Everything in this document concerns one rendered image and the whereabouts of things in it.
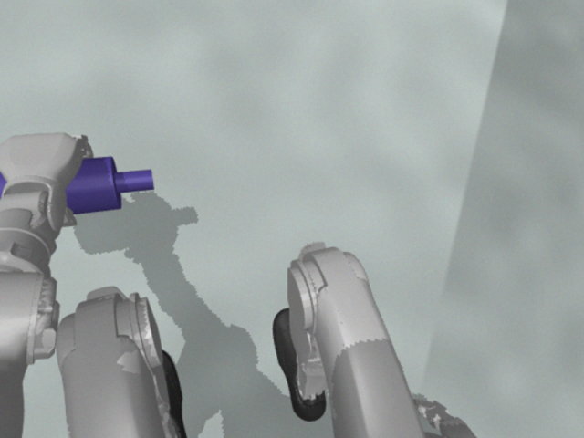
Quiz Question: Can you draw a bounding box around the right robot foot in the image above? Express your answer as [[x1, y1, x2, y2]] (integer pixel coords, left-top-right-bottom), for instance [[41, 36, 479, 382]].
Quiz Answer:
[[273, 308, 326, 422]]

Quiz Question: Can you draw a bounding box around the left robot arm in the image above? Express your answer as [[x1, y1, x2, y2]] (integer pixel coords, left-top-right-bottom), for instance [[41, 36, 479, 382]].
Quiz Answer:
[[0, 175, 67, 438]]

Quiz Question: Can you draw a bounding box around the bottle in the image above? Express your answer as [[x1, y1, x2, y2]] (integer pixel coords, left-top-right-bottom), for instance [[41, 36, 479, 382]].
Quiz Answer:
[[0, 157, 154, 214]]

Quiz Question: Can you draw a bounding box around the left robot foot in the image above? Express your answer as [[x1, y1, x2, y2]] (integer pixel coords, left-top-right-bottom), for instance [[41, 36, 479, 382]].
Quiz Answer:
[[162, 350, 187, 438]]

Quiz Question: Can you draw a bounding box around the left robot hand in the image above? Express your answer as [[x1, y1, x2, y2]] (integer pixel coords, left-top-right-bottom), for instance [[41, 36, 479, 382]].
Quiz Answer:
[[0, 133, 93, 227]]

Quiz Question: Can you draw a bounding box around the right robot hand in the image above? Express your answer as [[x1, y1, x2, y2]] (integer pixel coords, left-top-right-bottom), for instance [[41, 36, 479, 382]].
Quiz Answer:
[[413, 399, 476, 438]]

